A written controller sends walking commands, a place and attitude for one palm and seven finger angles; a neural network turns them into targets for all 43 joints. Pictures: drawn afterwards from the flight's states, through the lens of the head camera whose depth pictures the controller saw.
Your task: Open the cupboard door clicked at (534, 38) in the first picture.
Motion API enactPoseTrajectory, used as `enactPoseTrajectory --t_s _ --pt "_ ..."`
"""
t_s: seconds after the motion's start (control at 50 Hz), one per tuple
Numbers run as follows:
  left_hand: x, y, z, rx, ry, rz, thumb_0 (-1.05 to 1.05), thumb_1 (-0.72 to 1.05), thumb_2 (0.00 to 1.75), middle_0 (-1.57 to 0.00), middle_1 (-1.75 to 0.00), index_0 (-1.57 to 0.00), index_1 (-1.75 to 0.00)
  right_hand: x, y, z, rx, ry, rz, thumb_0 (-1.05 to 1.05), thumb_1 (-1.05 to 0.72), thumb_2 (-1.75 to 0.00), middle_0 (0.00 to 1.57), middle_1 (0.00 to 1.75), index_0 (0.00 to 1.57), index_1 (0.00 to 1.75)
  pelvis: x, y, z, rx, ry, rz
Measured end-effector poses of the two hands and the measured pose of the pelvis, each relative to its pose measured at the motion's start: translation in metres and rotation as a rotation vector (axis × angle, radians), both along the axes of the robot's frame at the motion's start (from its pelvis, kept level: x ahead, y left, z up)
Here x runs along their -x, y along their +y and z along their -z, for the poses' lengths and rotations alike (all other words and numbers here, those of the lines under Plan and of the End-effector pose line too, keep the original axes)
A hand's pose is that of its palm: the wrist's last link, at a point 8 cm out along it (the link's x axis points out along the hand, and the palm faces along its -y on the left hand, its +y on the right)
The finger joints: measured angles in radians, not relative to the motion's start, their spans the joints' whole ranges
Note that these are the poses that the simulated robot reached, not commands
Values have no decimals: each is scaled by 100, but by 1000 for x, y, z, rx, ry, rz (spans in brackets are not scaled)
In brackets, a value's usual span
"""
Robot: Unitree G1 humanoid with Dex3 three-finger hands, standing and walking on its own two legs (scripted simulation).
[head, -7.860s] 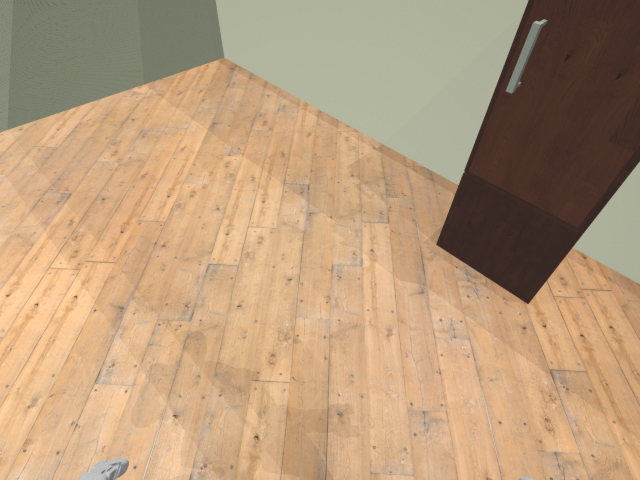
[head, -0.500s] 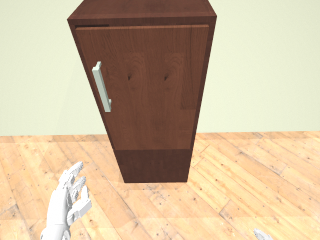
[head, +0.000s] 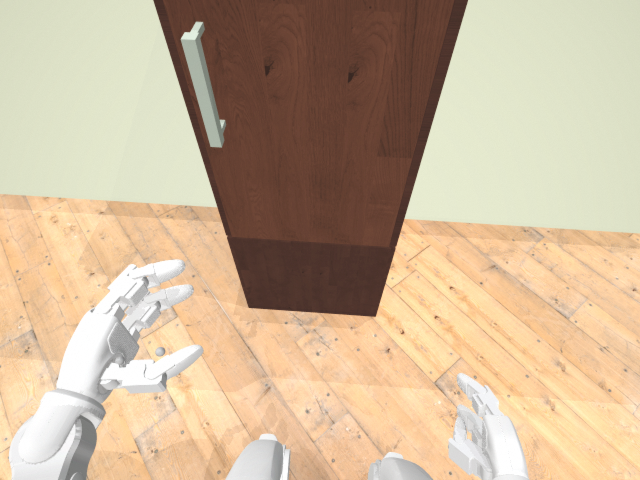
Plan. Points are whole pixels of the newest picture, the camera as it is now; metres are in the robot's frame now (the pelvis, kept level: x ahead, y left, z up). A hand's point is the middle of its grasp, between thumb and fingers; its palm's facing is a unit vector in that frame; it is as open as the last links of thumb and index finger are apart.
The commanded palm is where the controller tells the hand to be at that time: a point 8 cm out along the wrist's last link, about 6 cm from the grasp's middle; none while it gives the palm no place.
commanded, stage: raise the hand with hooked fingers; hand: left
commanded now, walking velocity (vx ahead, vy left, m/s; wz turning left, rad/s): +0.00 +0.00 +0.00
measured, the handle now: (208, 89) +0.61 +0.22 +0.13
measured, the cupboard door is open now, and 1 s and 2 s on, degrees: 0 0 0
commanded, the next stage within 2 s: move the hooked fingers beside the handle in 1.38 s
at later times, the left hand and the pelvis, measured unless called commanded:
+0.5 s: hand (82, 288) +0.28 +0.27 +0.12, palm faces +0.06 -1.00 -0.04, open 13.2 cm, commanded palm +0.26 +0.32 +0.12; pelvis +0.02 +0.03 +0.04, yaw -1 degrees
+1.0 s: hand (54, 232) +0.33 +0.31 +0.14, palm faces +0.02 -1.00 -0.02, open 14.0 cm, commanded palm +0.29 +0.35 +0.15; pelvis +0.03 +0.04 +0.05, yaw -1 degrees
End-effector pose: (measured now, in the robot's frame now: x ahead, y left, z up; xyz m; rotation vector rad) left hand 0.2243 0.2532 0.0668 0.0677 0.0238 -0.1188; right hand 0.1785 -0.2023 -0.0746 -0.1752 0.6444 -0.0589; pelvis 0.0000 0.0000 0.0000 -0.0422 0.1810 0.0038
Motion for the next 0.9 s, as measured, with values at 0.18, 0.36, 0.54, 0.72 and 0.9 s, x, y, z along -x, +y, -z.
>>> enactPoseTrajectory --t_s 0.18,0.36,0.54,0.72,0.9 --pt "-2 43 -23 3 20 -231 1 5 53 -26 -85 -27 -85 59 -32 -14 71 131 144 2 -90 -90 20 30 20 30 -14 11 -23 -18 -16 31" --pt "-16 50 -20 9 14 -105 0 -16 44 -27 -98 -28 -98 35 -40 -35 152 59 125 2 -90 -90 20 30 20 30 -16 25 -28 -6 -32 20" --pt "-36 81 -55 22 -76 -186 0 -37 35 -29 -111 -30 -112 -8 -4 -60 102 -70 48 1 -90 -90 20 30 20 30 -24 33 -38 -2 -69 14" --pt "-51 98 -60 32 7 -162 -1 -47 31 -30 -118 -30 -119 -16 17 -60 76 -46 5 1 -90 -90 20 30 20 30 -26 39 -45 0 -87 11" --pt "-73 117 -84 45 -43 -179 -1 -50 30 -30 -120 -30 -120 5 6 -56 102 33 36 1 -90 -90 20 30 20 30 -26 37 -50 -3 -100 12"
